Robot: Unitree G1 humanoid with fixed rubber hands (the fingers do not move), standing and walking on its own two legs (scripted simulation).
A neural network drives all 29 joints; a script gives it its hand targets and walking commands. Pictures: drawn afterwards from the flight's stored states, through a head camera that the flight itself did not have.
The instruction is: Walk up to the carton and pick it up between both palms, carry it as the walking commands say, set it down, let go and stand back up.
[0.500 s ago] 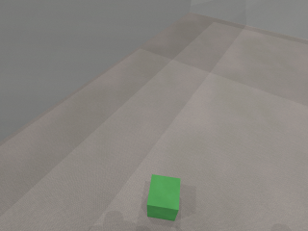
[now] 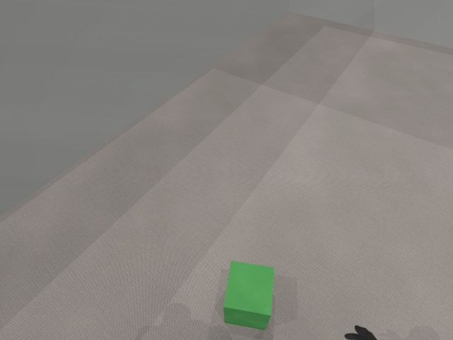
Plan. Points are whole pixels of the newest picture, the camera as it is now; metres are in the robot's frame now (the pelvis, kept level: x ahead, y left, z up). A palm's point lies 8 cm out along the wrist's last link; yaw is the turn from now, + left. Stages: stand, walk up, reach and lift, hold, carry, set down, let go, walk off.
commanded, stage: walk up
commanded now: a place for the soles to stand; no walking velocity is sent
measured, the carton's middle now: (248, 296) +0.39 -0.05 -0.65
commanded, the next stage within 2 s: reach and lift in 0.54 s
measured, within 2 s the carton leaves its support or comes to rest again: neither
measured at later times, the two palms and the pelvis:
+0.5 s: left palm out of the picture +0.04 +0.25 -0.12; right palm out of the picture +0.07 -0.27 -0.12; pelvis -0.01 -0.01 +0.00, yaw +0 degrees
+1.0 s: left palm (135, 326) +0.18 +0.21 -0.14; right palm out of the picture +0.15 -0.27 -0.13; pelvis -0.03 -0.04 -0.04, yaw -5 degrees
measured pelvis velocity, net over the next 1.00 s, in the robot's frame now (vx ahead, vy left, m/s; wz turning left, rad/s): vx -0.03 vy -0.04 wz -0.08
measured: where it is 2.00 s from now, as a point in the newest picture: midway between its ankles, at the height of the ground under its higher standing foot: outside the picture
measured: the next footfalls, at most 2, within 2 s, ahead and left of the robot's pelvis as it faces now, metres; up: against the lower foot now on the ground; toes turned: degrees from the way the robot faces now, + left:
none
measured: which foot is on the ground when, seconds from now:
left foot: down 0.00-1.00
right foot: down 0.00-1.00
